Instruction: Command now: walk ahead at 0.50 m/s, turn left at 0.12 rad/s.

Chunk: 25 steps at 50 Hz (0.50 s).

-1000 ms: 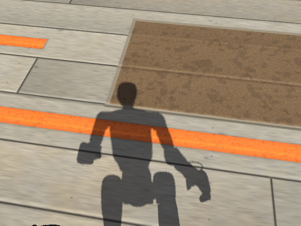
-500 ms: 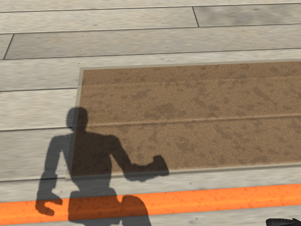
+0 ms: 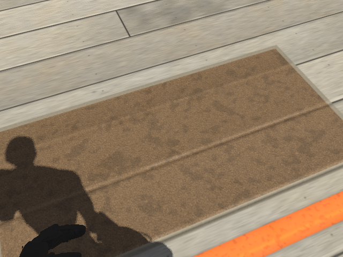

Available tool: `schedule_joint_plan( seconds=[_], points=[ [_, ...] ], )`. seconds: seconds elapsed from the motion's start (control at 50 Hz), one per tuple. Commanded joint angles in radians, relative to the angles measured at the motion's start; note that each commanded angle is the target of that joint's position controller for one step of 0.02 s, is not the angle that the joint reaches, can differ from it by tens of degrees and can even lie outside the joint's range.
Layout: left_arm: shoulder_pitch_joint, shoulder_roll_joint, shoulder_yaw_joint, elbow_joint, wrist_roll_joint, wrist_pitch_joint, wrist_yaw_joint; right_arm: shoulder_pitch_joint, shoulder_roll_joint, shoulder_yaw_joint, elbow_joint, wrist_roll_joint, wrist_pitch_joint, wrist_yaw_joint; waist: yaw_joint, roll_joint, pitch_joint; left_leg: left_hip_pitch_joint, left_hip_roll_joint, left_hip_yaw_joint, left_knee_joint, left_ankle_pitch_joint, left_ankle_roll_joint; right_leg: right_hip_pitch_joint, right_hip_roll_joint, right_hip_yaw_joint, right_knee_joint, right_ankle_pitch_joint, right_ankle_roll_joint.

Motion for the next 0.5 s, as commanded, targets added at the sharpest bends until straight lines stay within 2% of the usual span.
schedule_joint_plan(
  seconds=[0.02,0.04,0.06,0.1,0.14,0.18,0.24,0.3,0.36,0.38,0.42,0.44,0.46,0.48,0.5],
  points=[
    [0.326,0.183,0.064,0.034,0.001,-0.012,0.015,-0.094,-0.155,-0.028,-0.122,0.03,-0.042,0.008,0.184,-0.114,-0.249,-0.616,0.006,-0.148,0.442,0.015,0.033,0.688,-0.35,0.47,-0.271,0.017,-0.196],
    [0.267,0.15,0.056,0.044,-0.003,-0.019,0.012,-0.116,-0.133,-0.026,-0.121,0.016,-0.04,0.002,0.145,-0.072,-0.179,-0.595,0.045,-0.133,0.386,0.1,0.029,0.569,-0.301,0.369,-0.302,0.055,-0.167],
    [0.219,0.119,0.048,0.046,-0.002,-0.028,0.009,-0.103,-0.125,-0.031,-0.111,0.003,-0.03,-0.002,0.11,-0.089,-0.13,-0.553,0.07,-0.134,0.347,0.166,0.02,0.473,-0.267,0.287,-0.342,0.087,-0.151],
    [0.174,0.091,0.047,0.059,0.006,-0.051,0.009,-0.04,-0.085,-0.029,-0.085,0.007,0.001,-0.004,0.063,-0.098,-0.111,-0.462,0.089,-0.138,0.333,0.251,0.006,0.368,-0.243,0.198,-0.423,0.095,-0.147],
    [0.159,0.095,0.051,0.084,0.009,-0.068,0.014,-0.051,-0.058,-0.028,-0.089,0.007,0.021,-0.008,0.045,-0.073,-0.067,-0.487,0.09,-0.148,0.302,0.298,-0.007,0.327,-0.241,0.119,-0.466,0.151,-0.147],
    [0.172,0.104,0.056,0.109,0.017,-0.072,0.023,-0.099,-0.052,-0.029,-0.107,0.003,0.027,-0.01,0.051,-0.059,-0.032,-0.548,0.087,-0.166,0.228,0.378,-0.016,0.339,-0.235,0.052,-0.483,0.185,-0.139],
    [0.184,0.123,0.061,0.132,0.016,-0.068,0.035,-0.171,-0.036,-0.023,-0.13,-0.005,0.018,0.004,0.069,-0.048,-0.006,-0.563,0.073,-0.145,0.041,0.527,-0.014,0.369,-0.216,-0.041,-0.495,0.199,-0.119],
    [0.222,0.153,0.071,0.159,0.006,-0.058,0.045,-0.276,-0.017,-0.01,-0.168,-0.011,0.014,0.025,0.111,-0.024,0.03,-0.563,0.062,-0.083,-0.1,0.586,0.004,0.415,-0.237,-0.099,-0.504,0.213,-0.111],
    [0.263,0.171,0.08,0.19,-0.01,-0.038,0.048,-0.348,-0.021,-0.006,-0.213,-0.01,0.014,0.043,0.133,-0.018,0.052,-0.605,0.051,-0.046,-0.18,0.53,0.036,0.529,-0.268,-0.131,-0.459,0.272,-0.101],
    [0.267,0.178,0.082,0.197,-0.016,-0.03,0.049,-0.36,-0.025,-0.007,-0.226,-0.01,0.014,0.049,0.131,-0.023,0.051,-0.606,0.042,-0.03,-0.196,0.492,0.05,0.564,-0.277,-0.14,-0.432,0.326,-0.093],
    [0.251,0.204,0.089,0.198,-0.023,-0.014,0.054,-0.339,-0.047,-0.019,-0.243,-0.008,0.017,0.056,0.099,-0.051,0.009,-0.525,-0.01,0.026,-0.209,0.399,0.086,0.605,-0.28,-0.167,-0.328,0.614,-0.072],
    [0.241,0.219,0.092,0.195,-0.027,-0.005,0.057,-0.293,-0.068,-0.031,-0.241,-0.006,0.021,0.056,0.067,-0.072,-0.034,-0.448,-0.049,0.058,-0.2,0.345,0.108,0.615,-0.276,-0.177,-0.239,0.787,-0.059],
    [0.226,0.23,0.093,0.192,-0.031,0.004,0.059,-0.191,-0.103,-0.051,-0.223,-0.002,0.025,0.053,0.006,-0.077,-0.093,-0.314,-0.093,0.08,-0.209,0.316,0.135,0.594,-0.26,-0.19,-0.088,0.889,-0.042],
    [0.21,0.223,0.087,0.187,-0.036,0.006,0.061,-0.032,-0.159,-0.085,-0.184,0.0,0.028,0.04,-0.083,-0.053,-0.176,-0.069,-0.133,0.067,-0.28,0.371,0.175,0.49,-0.218,-0.21,0.135,0.822,-0.005],
    [0.239,0.157,0.063,0.168,-0.004,-0.005,0.061,0.08,-0.257,-0.115,-0.161,0.002,0.04,0.016,-0.098,0.115,-0.255,0.212,0.025,-0.204,-0.305,0.405,0.238,0.223,-0.152,-0.206,0.46,0.321,0.048]
  ],
)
